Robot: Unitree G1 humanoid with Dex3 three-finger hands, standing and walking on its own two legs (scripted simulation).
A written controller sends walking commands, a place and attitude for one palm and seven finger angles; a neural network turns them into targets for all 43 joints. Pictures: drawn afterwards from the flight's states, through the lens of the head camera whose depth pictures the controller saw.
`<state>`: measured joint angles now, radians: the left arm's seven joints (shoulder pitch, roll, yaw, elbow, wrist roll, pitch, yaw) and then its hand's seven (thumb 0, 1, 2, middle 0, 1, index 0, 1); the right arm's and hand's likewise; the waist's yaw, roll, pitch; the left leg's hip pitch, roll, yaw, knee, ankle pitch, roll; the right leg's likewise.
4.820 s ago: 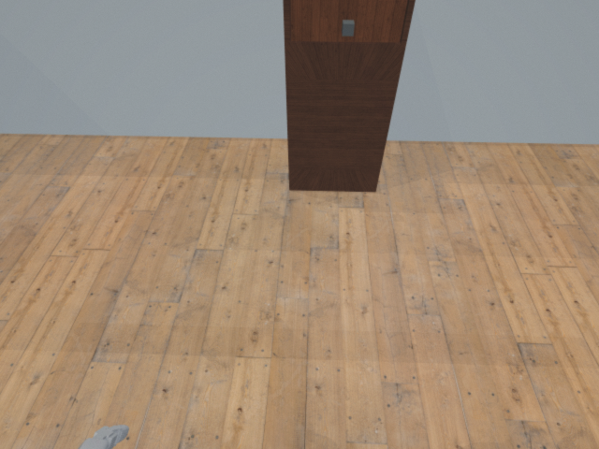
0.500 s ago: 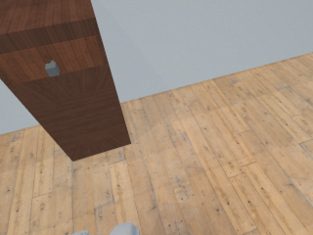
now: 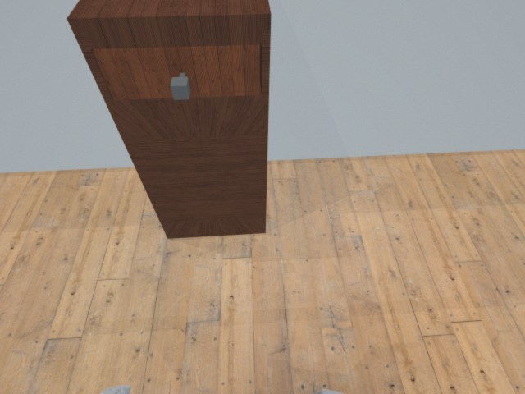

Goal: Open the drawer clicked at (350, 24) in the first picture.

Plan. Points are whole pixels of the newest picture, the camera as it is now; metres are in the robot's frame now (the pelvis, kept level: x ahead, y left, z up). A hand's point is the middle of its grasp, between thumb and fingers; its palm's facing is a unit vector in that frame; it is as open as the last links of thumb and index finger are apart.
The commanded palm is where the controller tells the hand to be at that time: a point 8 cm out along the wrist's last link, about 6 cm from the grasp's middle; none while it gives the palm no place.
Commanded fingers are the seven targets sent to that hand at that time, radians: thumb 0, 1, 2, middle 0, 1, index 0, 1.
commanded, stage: turn to face it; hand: left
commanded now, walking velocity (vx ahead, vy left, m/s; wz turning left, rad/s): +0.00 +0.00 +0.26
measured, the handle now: (181, 83) +0.77 +0.25 +0.02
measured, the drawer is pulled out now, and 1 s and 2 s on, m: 0.00 0.00 0.00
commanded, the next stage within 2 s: take the last steps up to it in 0.08 s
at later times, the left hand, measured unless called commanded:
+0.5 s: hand out of the picture -0.05 +0.19 -0.18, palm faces +0.21 -0.96 -0.17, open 7.4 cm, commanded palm none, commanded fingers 0.00 0.90 0.90 -0.20 -0.30 -0.20 -0.30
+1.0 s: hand (152, 352) +0.20 +0.22 -0.18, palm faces +0.03 -0.99 -0.14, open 7.4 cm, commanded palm none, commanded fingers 0.00 0.90 0.90 -0.20 -0.30 -0.20 -0.30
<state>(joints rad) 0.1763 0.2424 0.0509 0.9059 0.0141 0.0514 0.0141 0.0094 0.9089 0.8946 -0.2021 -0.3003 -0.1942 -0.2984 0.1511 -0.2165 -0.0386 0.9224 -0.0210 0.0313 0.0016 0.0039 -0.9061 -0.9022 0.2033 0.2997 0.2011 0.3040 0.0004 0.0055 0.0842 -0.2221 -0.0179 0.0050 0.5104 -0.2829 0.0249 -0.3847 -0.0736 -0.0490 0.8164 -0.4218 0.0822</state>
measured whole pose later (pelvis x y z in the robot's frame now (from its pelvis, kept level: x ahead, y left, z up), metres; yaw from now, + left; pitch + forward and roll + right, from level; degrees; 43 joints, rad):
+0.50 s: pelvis +0.01 +0.02 +0.00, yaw +7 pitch -1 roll -2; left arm 0.39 0.19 0.03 1.06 0.03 -0.01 0.01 0.01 0.91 0.89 -0.21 -0.30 -0.20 -0.30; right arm 0.23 -0.20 -0.05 1.03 -0.02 0.01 0.02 0.01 -0.91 -0.90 0.20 0.30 0.20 0.30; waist 0.05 -0.01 0.01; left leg -0.22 0.06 0.10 0.56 -0.36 -0.02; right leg -0.17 -0.09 -0.18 0.47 -0.27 0.03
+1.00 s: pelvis +0.14 +0.05 +0.00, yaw +4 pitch -1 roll -1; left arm 0.14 0.17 0.05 1.06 0.02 0.02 -0.02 0.01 0.91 0.90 -0.20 -0.30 -0.19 -0.30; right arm 0.55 -0.06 -0.01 1.18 -0.03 -0.07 -0.04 0.00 -0.91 -0.90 0.20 0.30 0.20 0.30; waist -0.07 -0.02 0.06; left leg 0.11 0.01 0.17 0.29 -0.38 0.02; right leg -0.56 -0.09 -0.11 0.86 -0.20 0.00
